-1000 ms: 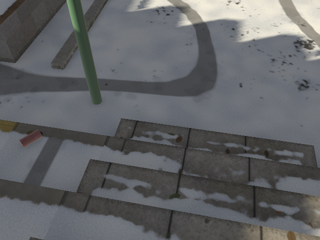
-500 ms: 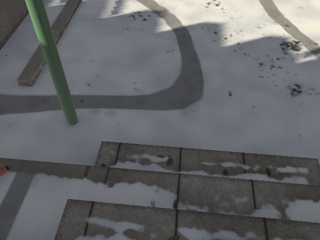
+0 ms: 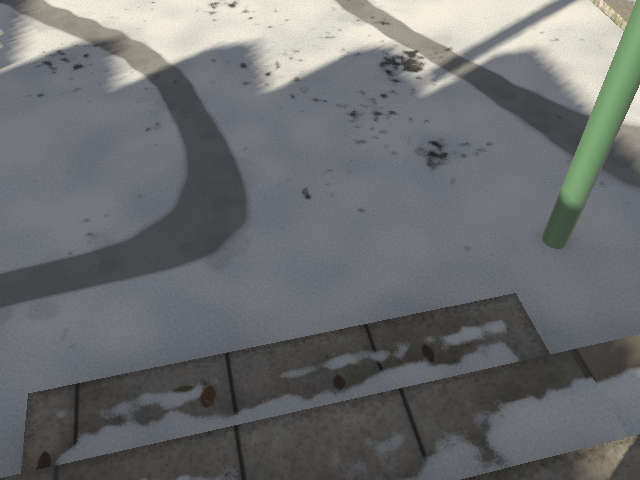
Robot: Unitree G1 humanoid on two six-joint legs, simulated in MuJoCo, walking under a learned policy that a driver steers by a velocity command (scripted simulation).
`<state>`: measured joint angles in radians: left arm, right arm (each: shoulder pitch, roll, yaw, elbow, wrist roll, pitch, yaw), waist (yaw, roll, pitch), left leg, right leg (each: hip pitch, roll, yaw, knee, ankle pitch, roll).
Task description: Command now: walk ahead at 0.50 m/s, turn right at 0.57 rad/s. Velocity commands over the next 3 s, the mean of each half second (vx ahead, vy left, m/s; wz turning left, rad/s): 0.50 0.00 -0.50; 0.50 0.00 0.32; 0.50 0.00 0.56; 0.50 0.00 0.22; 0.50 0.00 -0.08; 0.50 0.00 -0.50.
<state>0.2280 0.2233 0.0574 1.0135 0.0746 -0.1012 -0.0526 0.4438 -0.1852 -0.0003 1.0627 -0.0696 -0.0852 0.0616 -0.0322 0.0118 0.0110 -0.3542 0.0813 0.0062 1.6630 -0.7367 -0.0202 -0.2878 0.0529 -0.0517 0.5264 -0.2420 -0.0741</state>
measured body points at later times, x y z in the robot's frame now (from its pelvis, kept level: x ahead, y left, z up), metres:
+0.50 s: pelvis +0.28 +0.06 -0.15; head +0.29 +0.06 +0.30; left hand +0.42 +0.27 -0.29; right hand +0.17 -0.16 -0.30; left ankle +0.27 +0.14 -0.88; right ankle +0.31 -0.09 -0.73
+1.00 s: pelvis +0.51 +0.02 -0.20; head +0.51 +0.03 +0.25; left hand +0.47 +0.23 -0.35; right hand +0.64 -0.22 -0.32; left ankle +0.65 +0.14 -0.89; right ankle +0.42 -0.09 -0.88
